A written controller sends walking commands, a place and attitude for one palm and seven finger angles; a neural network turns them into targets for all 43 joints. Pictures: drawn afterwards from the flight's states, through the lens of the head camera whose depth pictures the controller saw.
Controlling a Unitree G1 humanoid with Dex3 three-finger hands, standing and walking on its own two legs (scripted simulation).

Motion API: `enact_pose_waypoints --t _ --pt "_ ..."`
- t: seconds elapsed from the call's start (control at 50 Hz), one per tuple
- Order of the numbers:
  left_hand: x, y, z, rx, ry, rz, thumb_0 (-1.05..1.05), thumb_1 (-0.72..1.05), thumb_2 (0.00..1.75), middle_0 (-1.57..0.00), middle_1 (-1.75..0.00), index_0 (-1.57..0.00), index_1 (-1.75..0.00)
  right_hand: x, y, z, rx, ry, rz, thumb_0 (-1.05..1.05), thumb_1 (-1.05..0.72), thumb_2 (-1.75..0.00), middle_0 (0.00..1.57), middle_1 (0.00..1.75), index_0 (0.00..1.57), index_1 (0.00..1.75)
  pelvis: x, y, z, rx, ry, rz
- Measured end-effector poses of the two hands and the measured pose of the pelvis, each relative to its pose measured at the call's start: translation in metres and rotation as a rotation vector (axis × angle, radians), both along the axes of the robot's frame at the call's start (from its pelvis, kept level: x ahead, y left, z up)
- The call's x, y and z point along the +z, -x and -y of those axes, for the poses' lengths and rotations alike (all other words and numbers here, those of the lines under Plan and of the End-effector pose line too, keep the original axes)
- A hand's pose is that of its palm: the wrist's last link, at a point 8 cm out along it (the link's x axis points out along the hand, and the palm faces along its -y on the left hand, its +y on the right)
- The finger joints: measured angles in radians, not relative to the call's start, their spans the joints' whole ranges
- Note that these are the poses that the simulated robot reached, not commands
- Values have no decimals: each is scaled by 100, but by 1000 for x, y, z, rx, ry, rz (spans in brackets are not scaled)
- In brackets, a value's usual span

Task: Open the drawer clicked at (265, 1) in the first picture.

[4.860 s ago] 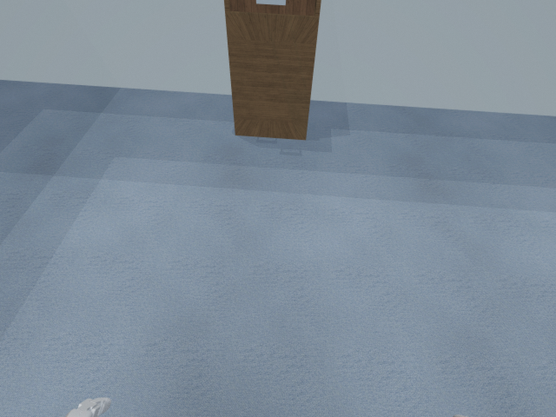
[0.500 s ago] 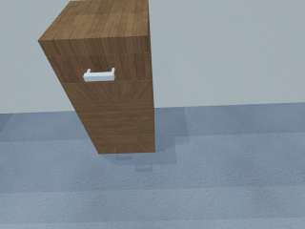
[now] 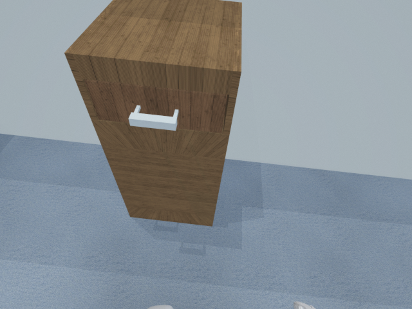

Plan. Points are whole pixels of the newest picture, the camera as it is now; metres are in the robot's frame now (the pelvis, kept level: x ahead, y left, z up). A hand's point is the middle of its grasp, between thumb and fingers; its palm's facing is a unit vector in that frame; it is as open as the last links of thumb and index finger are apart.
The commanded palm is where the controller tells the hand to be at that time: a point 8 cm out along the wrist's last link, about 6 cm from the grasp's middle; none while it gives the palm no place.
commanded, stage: come to a stop and stand still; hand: left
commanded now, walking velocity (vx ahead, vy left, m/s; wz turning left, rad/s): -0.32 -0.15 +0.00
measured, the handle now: (155, 116) +0.57 +0.21 +0.00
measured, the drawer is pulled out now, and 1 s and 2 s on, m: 0.00 0.00 0.00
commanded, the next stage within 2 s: look again from close up in 1.10 s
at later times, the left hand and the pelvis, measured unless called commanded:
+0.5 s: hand out of the picture +0.09 +0.14 -0.14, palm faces +0.04 -0.96 -0.27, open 7.3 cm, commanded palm none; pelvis +0.01 -0.05 +0.01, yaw +1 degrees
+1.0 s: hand out of the picture -0.05 +0.18 -0.17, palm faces +0.08 -0.98 -0.19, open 7.3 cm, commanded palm none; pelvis -0.02 +0.00 +0.01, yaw +1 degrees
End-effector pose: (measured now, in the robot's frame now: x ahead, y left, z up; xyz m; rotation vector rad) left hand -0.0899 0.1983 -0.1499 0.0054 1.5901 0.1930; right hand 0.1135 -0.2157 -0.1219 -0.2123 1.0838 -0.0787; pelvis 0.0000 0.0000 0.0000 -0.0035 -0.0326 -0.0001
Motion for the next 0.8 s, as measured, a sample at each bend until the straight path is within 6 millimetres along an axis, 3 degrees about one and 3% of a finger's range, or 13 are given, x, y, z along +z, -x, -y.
enact_pose_waypoints --t 0.06,0.2,0.28,0.34,0.46,0.56,0.68,0.8 --pt "4 -38 -11 -22 -29 60 1 91 89 -20 -30 -20 -30 -1 7 -5 -43 -5 -45 -1 -93 -90 20 30 20 30 6 -9 -2 4 -9 -1" --pt "13 -120 -21 -86 -98 215 0 91 89 -20 -30 -20 -30 -6 20 19 -85 6 -127 -2 -94 -90 21 30 20 30 8 -17 9 8 -13 -8" --pt "21 -151 -16 -118 -147 294 0 91 89 -20 -30 -20 -30 -17 34 39 -111 -13 -164 -1 -93 -90 21 30 20 30 5 -17 25 4 -22 -9" --pt "26 -162 -7 -147 -179 332 0 91 89 -20 -30 -20 -30 -27 46 55 -137 -36 -187 -1 -92 -90 21 30 20 30 1 -16 38 2 -26 -8" --pt "41 -167 11 -160 -176 361 0 91 89 -20 -30 -20 -30 -26 75 70 -153 -47 -259 0 -92 -90 20 29 20 30 10 -12 49 12 -33 -15" --pt "44 -160 14 -133 -165 380 0 91 89 -20 -30 -21 -30 -21 94 73 -130 -35 -309 0 -92 -90 20 29 20 30 14 -3 49 26 -38 -24" --pt "37 -124 -1 -95 -150 333 0 91 89 -20 -30 -21 -30 -13 98 63 -96 -6 -292 0 -91 -90 20 29 20 30 15 13 37 27 -35 -32" --pt "14 -79 -29 -56 -116 234 0 91 89 -20 -30 -21 -30 -7 104 38 -82 31 -232 0 -91 -90 20 29 20 30 7 25 14 25 -4 -26"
